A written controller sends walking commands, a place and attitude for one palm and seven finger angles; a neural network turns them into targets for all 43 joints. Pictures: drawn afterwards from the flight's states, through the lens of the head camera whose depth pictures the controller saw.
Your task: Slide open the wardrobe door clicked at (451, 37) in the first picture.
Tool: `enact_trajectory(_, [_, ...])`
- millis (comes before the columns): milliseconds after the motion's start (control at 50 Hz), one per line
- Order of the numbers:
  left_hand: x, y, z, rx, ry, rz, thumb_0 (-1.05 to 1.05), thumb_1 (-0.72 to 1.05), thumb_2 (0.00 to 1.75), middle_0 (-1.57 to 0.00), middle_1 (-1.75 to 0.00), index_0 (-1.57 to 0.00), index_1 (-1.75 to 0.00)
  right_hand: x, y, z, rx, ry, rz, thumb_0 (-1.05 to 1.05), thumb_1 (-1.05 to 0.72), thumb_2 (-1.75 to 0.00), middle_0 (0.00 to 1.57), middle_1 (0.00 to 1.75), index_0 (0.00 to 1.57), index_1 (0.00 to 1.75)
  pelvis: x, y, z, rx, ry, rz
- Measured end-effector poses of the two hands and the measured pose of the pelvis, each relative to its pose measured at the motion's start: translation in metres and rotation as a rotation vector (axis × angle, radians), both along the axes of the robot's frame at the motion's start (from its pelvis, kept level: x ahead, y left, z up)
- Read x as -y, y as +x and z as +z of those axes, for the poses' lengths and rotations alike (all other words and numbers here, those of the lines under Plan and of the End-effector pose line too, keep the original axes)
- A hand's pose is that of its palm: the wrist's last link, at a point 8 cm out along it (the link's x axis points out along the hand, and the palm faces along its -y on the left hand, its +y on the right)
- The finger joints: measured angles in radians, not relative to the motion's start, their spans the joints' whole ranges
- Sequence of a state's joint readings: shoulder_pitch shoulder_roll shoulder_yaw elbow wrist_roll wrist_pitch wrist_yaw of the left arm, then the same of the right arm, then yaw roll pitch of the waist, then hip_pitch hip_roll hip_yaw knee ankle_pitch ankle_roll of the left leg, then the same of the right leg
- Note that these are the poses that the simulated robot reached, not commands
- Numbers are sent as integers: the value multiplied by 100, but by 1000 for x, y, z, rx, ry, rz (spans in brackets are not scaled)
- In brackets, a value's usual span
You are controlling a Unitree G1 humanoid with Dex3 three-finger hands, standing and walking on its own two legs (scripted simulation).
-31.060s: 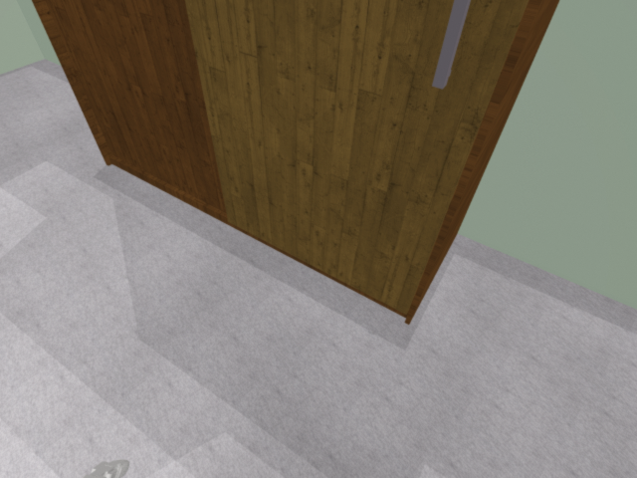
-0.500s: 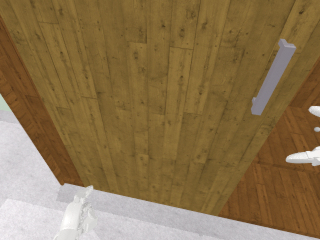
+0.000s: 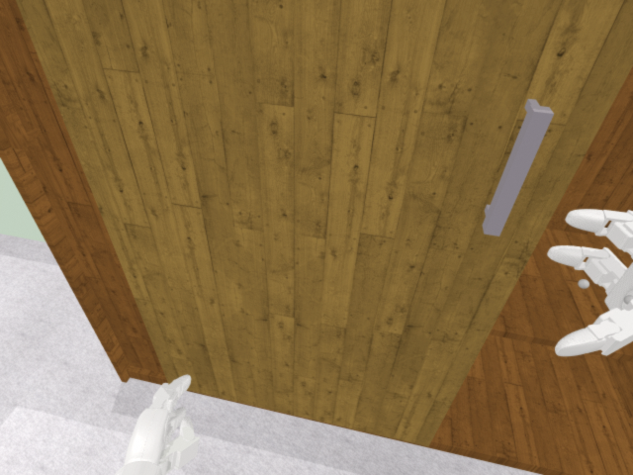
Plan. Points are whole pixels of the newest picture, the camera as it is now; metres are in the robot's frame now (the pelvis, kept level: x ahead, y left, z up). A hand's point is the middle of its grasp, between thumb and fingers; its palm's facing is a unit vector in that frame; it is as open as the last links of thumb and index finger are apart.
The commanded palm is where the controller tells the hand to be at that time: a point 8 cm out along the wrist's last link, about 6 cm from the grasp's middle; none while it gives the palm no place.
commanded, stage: draw the hand back to the body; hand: right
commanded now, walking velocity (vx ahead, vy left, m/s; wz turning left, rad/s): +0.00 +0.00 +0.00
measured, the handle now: (510, 170) +0.45 -0.27 +0.22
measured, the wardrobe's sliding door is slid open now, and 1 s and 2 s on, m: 0.64 0.64 0.64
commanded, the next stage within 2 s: step back with the hand held close in 1.32 s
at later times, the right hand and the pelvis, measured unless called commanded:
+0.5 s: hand (621, 338) +0.19 -0.27 +0.20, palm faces +0.49 +0.83 -0.25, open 13.1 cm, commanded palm +0.15 -0.30 +0.19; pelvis -0.04 +0.01 +0.00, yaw +0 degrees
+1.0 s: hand (631, 439) +0.11 -0.24 +0.17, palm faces +0.44 +0.85 -0.29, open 8.3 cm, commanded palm +0.07 -0.29 +0.18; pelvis -0.07 +0.01 -0.01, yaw +0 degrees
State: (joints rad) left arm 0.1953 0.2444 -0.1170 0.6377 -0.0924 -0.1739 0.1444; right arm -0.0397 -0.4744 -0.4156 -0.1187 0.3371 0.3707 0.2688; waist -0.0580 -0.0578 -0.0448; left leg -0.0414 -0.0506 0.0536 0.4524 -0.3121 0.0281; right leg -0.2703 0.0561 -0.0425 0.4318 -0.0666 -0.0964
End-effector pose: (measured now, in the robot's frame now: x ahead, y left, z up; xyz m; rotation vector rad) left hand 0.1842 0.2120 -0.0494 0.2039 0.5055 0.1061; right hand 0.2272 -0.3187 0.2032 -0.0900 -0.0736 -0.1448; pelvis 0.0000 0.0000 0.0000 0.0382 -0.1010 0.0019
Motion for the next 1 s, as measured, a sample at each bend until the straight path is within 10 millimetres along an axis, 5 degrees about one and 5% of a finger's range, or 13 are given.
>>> enact_trajectory(100, [-1, 5, 9, 48, -2, -27, 1, 91, 90, -20, -30, -20, -30, 3, -27, 5, 72, 14, -64, -2, 55, -20, 25, 115, 26, 115, 0, -4, -1, 7, -1, -2])
enact_trajectory(260, [5, 9, 12, 76, 9, -71, 1, 91, 90, -20, -30, -20, -30, -6, -51, -16, 3, 22, -87, -2, 52, -21, 25, 113, 25, 113, -3, -17, -3, 26, 4, -22])
enact_trajectory(340, [8, 2, 12, 66, 18, -107, 1, 91, 90, -20, -30, -20, -30, -7, -59, -8, 79, -145, -228, -2, 44, -25, 25, 108, 25, 109, -6, -26, -1, 33, -3, -13])
enact_trajectory(480, [-2, -32, -7, -44, 14, -94, 1, 90, 90, -20, -30, -20, -30, -11, -77, 2, 190, -246, -335, -2, 23, -35, 24, 96, 24, 97, -9, -38, 1, 33, -15, 1])
enact_trajectory(680, [-28, -76, -27, -142, 28, -15, 1, 91, 90, -20, -30, -20, -30, -33, -104, -10, 203, -276, -291, -1, -12, -52, 23, 76, 24, 76, -15, -50, -1, 69, -14, 1])
enact_trajectory(1000, [-26, -77, -11, -25, 52, -17, 1, 91, 90, -20, -30, -20, -30, -40, -156, -22, 237, -299, -266, 0, -69, -80, 22, 42, 22, 42, -13, -66, -8, 105, 21, 10])
